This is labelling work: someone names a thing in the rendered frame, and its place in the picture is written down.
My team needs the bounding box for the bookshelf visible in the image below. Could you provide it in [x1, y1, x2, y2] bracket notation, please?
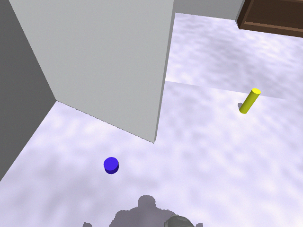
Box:
[237, 0, 303, 38]

